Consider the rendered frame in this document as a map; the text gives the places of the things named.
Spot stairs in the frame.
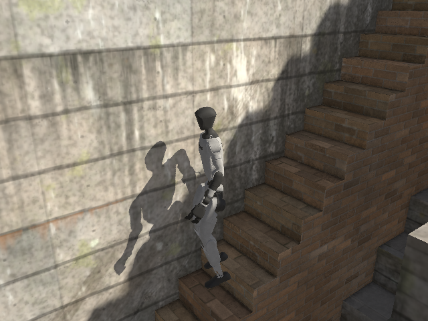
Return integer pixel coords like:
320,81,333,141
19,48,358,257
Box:
155,0,428,321

